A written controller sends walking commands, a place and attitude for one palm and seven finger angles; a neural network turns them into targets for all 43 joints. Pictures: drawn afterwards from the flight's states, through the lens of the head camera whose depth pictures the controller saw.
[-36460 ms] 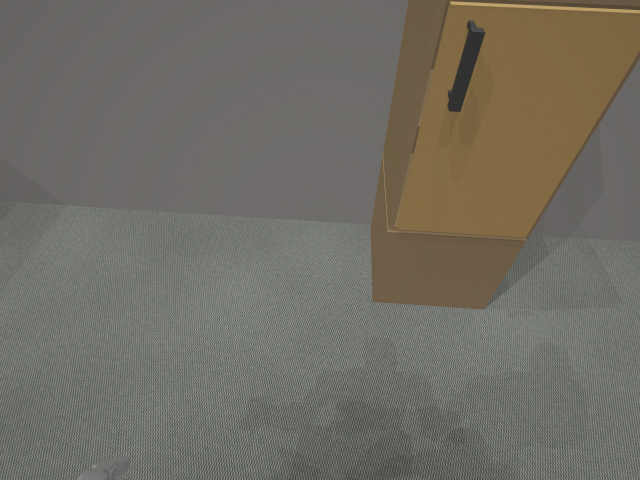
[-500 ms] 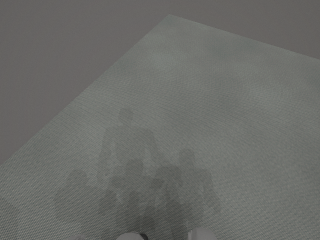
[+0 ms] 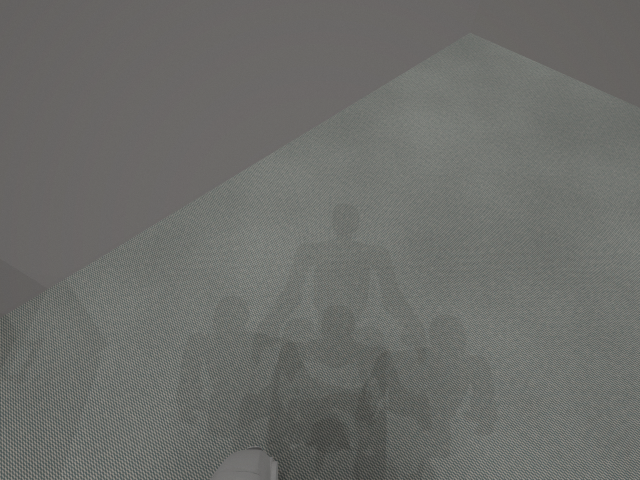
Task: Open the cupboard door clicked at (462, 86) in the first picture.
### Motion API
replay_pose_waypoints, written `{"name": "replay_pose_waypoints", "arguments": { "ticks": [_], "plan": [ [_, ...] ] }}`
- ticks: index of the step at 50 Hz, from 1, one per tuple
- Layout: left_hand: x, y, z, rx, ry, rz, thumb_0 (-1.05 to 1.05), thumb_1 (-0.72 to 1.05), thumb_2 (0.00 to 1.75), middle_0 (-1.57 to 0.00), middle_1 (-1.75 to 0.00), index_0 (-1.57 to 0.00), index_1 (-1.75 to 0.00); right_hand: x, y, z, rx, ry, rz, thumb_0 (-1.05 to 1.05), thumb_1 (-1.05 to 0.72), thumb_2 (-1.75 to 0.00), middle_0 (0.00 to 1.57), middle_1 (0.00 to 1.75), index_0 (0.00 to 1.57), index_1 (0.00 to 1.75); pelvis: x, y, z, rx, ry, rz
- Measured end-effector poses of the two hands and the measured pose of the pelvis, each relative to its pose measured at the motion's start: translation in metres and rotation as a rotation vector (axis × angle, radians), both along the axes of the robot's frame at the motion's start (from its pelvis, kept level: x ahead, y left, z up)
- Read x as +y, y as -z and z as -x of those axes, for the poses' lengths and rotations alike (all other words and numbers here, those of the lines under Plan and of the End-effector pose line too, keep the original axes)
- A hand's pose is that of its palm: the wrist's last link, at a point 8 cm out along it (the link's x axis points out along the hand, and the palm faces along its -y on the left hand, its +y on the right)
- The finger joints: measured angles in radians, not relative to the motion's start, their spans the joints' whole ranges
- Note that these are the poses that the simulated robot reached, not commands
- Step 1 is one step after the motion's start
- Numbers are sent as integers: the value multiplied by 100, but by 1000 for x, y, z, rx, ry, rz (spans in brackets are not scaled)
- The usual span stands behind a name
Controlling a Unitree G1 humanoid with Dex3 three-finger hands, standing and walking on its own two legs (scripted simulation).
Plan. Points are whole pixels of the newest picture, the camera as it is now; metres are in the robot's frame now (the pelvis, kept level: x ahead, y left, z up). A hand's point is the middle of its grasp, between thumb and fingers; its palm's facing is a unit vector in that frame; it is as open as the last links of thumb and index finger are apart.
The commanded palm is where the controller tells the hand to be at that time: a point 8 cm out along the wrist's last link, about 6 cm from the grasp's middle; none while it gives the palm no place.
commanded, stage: turn to face it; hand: left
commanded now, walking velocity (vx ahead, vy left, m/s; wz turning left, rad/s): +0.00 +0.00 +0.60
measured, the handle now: out of the picture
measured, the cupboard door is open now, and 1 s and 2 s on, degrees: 45 45 45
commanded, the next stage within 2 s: none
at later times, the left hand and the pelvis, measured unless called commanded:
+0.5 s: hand out of the picture +0.07 +0.22 -0.16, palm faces +0.27 -0.91 -0.30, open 7.4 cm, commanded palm none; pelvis +0.02 -0.02 -0.01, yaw +16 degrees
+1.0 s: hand out of the picture -0.05 +0.22 -0.18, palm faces +0.58 -0.78 -0.25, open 7.4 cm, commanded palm none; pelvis +0.02 +0.00 -0.01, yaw +35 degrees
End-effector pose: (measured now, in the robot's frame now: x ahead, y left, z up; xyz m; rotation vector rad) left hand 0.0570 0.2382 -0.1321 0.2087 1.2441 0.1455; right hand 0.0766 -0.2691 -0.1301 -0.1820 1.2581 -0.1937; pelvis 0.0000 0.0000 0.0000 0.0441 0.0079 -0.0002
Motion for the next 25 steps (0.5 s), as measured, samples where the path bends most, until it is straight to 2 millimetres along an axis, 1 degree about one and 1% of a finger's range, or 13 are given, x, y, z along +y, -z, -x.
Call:
{"name": "replay_pose_waypoints", "arguments": {
  "ticks": [3,5,6,8,10,12,16,19,22,25],
  "plan": [
    [15,14,25,42,-65,11,1,91,89,-20,-30,-20,-30,14,-2,-36,-50,-80,20,1,-91,-90,20,30,19,30,8,8,-2,0,-42,12],
    [29,27,39,67,-107,16,1,91,89,-21,-30,-20,-30,24,0,-58,-106,-128,39,1,-90,-90,20,30,19,30,16,19,-5,6,-68,30],
    [35,31,45,82,-125,12,1,91,89,-20,-30,-20,-30,29,0,-66,-126,-145,44,1,-90,-90,20,30,19,30,18,21,-4,3,-81,27],
    [44,32,49,98,-154,-1,1,91,89,-20,-30,-20,-30,38,-4,-75,-145,-178,48,1,-90,-90,20,30,19,30,20,20,-3,-1,-92,29],
    [51,28,47,86,-177,-11,1,91,89,-20,-30,-20,-30,44,-8,-78,-147,-200,49,1,-90,-90,20,30,19,30,20,16,-3,1,-113,39],
    [54,21,41,56,-194,-15,1,91,89,-20,-30,-20,-30,48,-10,-78,-135,-219,45,1,-90,-90,20,30,20,30,19,12,-4,3,-135,48],
    [53,7,26,-18,-214,-27,1,91,89,-20,-30,-20,-30,51,-8,-76,-100,-246,22,1,-90,-90,20,30,20,30,14,6,-6,6,-178,58],
    [47,-1,14,-61,-223,-41,1,91,90,-20,-30,-20,-30,47,-2,-73,-71,-255,0,1,-90,-90,20,30,20,30,6,5,-9,9,-210,58],
    [35,-6,6,-96,-236,-58,1,91,90,-20,-30,-20,-30,37,8,-73,-41,-262,-22,1,-90,-90,20,30,20,30,-7,8,-13,13,-246,51],
    [21,-8,5,-127,-255,-83,1,91,89,-20,-30,-20,-30,24,22,-77,-14,-268,-38,1,-90,-90,20,30,20,30,-20,14,-18,17,-282,43]
  ]
}}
